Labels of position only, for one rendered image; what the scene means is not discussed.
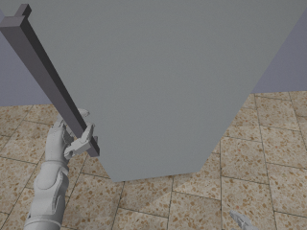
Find left robot hand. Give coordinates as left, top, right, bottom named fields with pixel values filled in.
left=45, top=108, right=95, bottom=165

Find right robot hand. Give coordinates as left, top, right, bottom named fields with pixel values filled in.
left=229, top=210, right=259, bottom=230

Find robot left forearm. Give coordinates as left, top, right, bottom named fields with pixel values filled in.
left=23, top=160, right=69, bottom=230

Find handle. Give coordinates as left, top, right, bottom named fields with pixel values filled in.
left=0, top=4, right=100, bottom=157

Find fridge door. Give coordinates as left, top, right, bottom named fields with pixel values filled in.
left=0, top=0, right=307, bottom=183

